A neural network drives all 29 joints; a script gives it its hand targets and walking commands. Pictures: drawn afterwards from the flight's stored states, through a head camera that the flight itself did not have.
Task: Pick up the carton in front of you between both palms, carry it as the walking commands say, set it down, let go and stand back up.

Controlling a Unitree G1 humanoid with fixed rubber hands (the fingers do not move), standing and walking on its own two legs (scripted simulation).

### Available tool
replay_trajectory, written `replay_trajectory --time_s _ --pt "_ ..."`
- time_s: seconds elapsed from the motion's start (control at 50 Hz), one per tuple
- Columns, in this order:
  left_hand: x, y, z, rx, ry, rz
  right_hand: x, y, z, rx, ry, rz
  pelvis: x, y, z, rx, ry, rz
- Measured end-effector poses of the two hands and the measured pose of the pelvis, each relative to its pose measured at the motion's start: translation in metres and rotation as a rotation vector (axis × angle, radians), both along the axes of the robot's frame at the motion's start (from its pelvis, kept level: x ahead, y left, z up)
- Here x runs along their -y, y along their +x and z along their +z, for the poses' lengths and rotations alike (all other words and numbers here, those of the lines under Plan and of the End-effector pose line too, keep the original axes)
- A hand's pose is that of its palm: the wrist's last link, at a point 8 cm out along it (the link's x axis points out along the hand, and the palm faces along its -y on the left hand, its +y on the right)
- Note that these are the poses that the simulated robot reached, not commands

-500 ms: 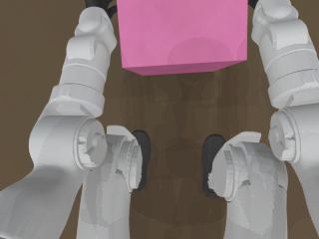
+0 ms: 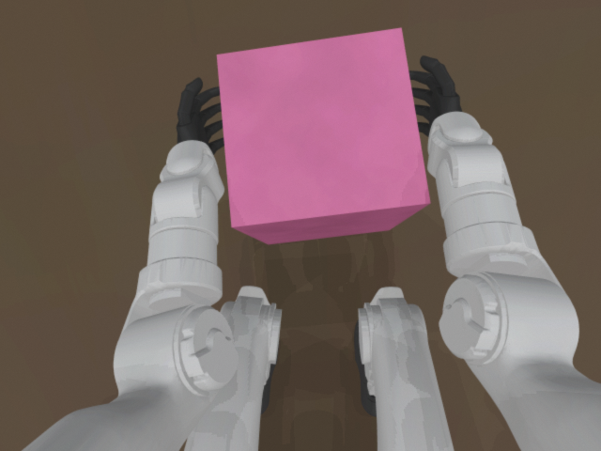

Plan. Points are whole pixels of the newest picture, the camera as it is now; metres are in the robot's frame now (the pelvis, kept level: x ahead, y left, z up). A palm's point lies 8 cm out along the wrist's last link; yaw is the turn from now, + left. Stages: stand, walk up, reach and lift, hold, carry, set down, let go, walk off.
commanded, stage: reach and lift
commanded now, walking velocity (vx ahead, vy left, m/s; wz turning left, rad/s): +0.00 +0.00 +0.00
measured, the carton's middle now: (320, 160) +0.50 -0.01 -0.13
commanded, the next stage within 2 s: none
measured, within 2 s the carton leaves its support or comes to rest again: neither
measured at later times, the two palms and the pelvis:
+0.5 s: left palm (138, 108) +0.46 +0.14 +0.09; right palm (508, 96) +0.47 -0.16 +0.09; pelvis +0.04 +0.00 +0.12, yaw -1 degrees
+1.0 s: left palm out of the picture +0.42 +0.14 +0.25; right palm out of the picture +0.41 -0.16 +0.24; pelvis +0.10 +0.00 +0.26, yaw -2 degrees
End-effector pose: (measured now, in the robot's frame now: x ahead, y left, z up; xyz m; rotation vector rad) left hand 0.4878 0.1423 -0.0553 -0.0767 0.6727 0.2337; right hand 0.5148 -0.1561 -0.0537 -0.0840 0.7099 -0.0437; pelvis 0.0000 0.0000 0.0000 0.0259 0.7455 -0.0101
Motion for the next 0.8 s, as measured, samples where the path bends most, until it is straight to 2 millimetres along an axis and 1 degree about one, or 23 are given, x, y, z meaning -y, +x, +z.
replay_trajectory --time_s 0.12,0.22,0.36,0.52,0.8 --pt "-0.002 -0.004 0.025 0.014 -0.005 0.000 -0.002 -0.009 0.022 0.013 0.008 -0.013 -0.001 0.005 0.024 -0.005 -0.005 0.002" --pt "0.001 -0.010 0.051 0.023 -0.018 -0.006 0.002 -0.019 0.047 0.020 0.021 -0.035 -0.001 0.013 0.045 0.016 -0.010 -0.002" --pt "0.004 -0.019 0.100 0.024 -0.013 -0.018 0.004 -0.033 0.093 0.019 0.044 -0.063 0.000 0.027 0.081 0.074 -0.009 -0.011" --pt "0.002 -0.030 0.155 0.008 -0.003 -0.034 0.002 -0.049 0.146 0.004 0.051 -0.076 0.001 0.044 0.129 0.154 -0.012 -0.010" --pt "0.001 -0.049 0.246 0.019 -0.003 -0.062 0.001 -0.077 0.235 0.016 0.060 -0.113 0.001 0.076 0.209 0.325 -0.025 -0.011"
